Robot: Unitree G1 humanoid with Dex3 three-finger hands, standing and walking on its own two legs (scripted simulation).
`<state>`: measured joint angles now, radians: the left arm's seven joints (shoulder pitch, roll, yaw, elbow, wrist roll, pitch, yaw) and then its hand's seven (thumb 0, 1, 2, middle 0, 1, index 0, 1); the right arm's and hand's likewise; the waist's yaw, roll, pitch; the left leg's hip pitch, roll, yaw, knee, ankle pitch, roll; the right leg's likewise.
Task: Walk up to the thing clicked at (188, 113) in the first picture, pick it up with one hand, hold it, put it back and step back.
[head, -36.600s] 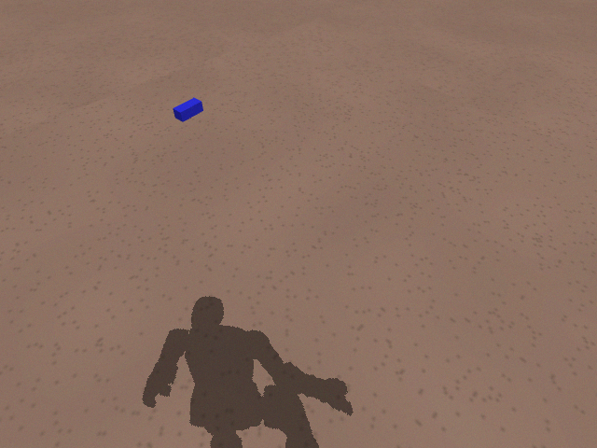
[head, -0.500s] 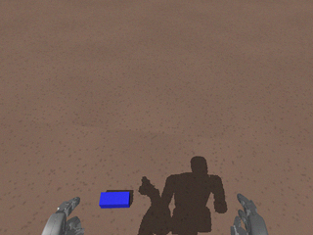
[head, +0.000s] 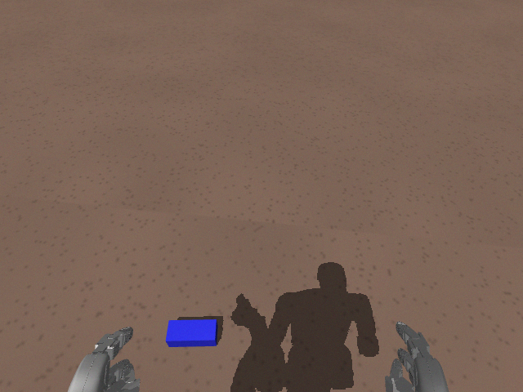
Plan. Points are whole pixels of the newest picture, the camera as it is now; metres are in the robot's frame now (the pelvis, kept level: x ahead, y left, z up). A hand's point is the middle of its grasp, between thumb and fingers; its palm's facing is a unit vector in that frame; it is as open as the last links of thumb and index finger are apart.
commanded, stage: stand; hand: left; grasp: from above
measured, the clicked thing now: (192, 333) +0.45 +0.22 -0.68
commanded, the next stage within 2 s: none
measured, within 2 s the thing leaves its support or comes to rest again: neither
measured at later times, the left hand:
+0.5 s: hand out of the picture +0.04 +0.24 -0.10, palm faces +0.06 -0.95 -0.32, open 7.4 cm
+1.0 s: hand out of the picture +0.02 +0.25 -0.10, palm faces +0.04 -0.94 -0.34, open 7.4 cm
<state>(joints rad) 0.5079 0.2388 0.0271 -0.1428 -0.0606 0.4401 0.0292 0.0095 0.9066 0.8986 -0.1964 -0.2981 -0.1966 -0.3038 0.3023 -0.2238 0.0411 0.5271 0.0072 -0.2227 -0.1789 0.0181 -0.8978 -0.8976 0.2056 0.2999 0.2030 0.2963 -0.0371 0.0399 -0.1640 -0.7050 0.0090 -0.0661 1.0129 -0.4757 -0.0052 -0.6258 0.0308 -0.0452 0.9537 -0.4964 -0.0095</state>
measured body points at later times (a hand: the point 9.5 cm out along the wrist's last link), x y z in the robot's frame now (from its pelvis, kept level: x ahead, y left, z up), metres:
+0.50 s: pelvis -0.01 +0.01 +0.06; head -0.01 +0.01 +0.51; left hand +0.04 +0.29 -0.08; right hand +0.07 -0.27 -0.08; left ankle +0.02 +0.12 -0.68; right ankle -0.01 -0.12 -0.68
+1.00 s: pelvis -0.01 +0.01 +0.07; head -0.02 +0.00 +0.52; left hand +0.02 +0.30 -0.07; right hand +0.05 -0.28 -0.08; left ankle +0.02 +0.12 -0.68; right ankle -0.01 -0.12 -0.68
